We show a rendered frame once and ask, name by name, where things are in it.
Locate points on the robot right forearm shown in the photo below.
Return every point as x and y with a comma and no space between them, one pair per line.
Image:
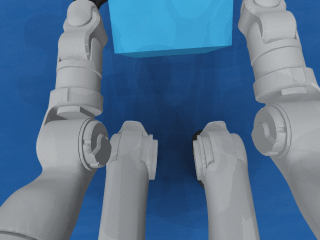
275,53

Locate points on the left robot shin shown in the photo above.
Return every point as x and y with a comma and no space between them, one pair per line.
116,138

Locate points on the right robot thigh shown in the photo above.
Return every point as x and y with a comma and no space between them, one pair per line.
230,206

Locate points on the robot left forearm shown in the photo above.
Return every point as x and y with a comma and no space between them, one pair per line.
77,93

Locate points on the robot right upper arm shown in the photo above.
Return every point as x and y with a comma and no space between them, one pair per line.
289,132

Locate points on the carton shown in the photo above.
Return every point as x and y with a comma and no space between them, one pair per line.
157,28

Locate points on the robot left upper arm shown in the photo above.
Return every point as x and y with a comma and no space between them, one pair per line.
70,152

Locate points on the robot left hand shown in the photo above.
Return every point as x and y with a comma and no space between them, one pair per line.
98,3

